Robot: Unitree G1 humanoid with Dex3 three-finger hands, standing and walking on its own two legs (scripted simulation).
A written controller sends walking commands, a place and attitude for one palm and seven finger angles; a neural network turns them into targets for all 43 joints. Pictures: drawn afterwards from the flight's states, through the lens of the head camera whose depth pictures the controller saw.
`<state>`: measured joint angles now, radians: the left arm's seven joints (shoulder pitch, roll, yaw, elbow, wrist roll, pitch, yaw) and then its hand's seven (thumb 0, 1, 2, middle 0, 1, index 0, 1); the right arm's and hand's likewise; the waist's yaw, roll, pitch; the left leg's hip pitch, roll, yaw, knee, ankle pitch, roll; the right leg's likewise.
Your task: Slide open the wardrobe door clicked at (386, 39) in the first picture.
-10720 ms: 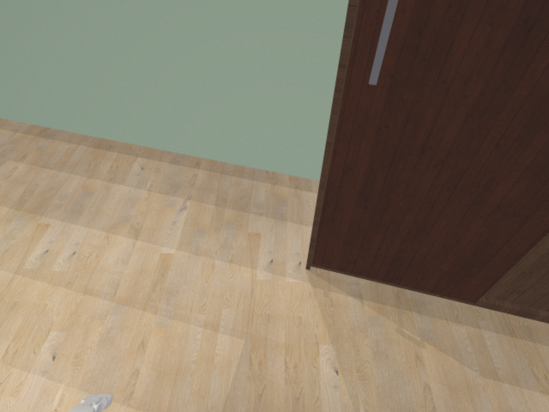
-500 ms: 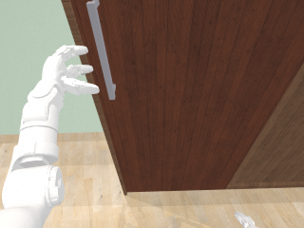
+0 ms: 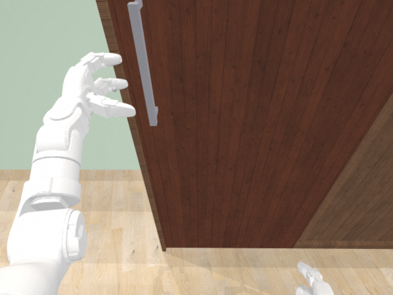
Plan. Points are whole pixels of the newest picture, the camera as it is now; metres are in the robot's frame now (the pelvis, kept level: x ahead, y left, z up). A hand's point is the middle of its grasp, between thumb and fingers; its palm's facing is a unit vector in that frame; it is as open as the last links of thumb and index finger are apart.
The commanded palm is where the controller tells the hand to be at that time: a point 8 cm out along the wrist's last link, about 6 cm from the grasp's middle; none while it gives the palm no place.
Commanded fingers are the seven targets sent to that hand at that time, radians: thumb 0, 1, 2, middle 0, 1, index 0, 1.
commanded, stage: move the hooked fingers beside the handle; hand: left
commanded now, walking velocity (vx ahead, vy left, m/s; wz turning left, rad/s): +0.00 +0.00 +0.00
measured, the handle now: (146, 70) +0.50 +0.14 +0.25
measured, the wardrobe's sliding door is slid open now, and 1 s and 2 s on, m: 0.00 0.00 0.00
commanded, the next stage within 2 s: none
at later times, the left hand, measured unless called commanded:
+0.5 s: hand (115, 97) +0.43 +0.19 +0.22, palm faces +0.07 -1.00 -0.01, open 14.0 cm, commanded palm +0.40 +0.24 +0.23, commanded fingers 0.00 -0.50 0.30 -0.30 -1.20 -0.30 -1.20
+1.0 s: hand (109, 90) +0.42 +0.20 +0.24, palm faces +0.07 -1.00 +0.00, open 14.0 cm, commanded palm +0.40 +0.25 +0.23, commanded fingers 0.00 -0.50 0.30 -0.30 -1.20 -0.30 -1.20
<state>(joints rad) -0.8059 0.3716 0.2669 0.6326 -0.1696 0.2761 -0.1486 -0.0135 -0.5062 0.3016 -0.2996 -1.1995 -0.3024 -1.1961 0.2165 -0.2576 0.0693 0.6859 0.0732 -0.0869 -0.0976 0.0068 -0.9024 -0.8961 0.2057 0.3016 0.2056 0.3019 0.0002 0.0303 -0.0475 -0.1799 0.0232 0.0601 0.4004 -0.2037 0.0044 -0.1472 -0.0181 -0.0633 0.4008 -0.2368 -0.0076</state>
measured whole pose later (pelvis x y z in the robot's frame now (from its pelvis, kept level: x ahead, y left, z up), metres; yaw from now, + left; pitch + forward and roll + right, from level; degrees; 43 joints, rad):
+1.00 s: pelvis +0.01 +0.00 +0.00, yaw +0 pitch -1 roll +0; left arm -0.75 0.38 0.28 0.54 -0.17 0.26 -0.16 -0.01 -0.50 0.30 -0.30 -1.20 -0.30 -1.20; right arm 0.23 -0.26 0.07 0.67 0.07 -0.07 -0.10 0.01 -0.90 -0.90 0.21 0.30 0.21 0.30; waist 0.01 0.02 -0.04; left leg -0.17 0.03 0.06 0.40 -0.22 0.00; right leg -0.13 -0.01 -0.06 0.39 -0.24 -0.01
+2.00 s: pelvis +0.01 +0.00 +0.00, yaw -1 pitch +0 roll +0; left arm -0.74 0.36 0.29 0.54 -0.17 0.25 -0.15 -0.01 -0.50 0.30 -0.30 -1.20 -0.30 -1.20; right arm 0.25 -0.26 0.06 0.67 0.06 -0.06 -0.09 0.01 -0.90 -0.90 0.21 0.30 0.21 0.30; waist 0.01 0.03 -0.05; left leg -0.17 0.03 0.07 0.40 -0.22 0.00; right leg -0.14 -0.01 -0.05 0.39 -0.25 -0.01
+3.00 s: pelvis +0.01 +0.00 +0.00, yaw -1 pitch +0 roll +0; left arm -0.70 0.35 0.29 0.48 -0.18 0.24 -0.15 -0.01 -0.50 0.30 -0.30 -1.20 -0.30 -1.20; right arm 0.25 -0.25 0.06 0.66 0.06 -0.06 -0.09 0.01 -0.90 -0.90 0.21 0.30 0.21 0.30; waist 0.01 0.02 -0.05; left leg -0.17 0.03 0.07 0.41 -0.23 0.00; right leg -0.14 -0.01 -0.05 0.40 -0.25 -0.01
